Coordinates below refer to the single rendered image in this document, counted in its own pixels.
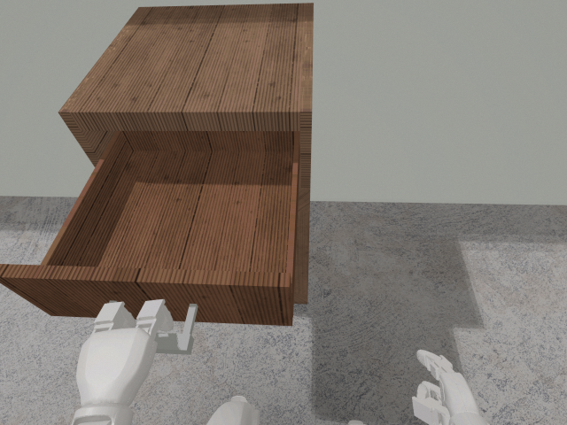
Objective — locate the left robot shin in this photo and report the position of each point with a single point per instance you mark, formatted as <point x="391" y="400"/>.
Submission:
<point x="239" y="398"/>

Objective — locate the robot left thigh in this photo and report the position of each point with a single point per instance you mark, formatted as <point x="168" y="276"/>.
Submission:
<point x="235" y="413"/>

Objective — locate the left robot forearm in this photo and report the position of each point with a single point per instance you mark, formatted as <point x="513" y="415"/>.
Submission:
<point x="103" y="414"/>

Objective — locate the left robot hand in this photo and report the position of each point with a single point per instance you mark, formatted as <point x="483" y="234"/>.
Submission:
<point x="116" y="359"/>

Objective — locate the right robot hand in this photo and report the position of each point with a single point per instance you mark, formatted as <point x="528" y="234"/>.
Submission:
<point x="436" y="405"/>

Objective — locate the cabinet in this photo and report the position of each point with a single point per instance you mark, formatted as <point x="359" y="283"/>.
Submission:
<point x="238" y="67"/>

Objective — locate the drawer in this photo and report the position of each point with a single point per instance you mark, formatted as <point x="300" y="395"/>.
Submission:
<point x="192" y="217"/>

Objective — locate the handle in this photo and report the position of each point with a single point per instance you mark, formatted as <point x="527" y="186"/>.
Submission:
<point x="171" y="343"/>

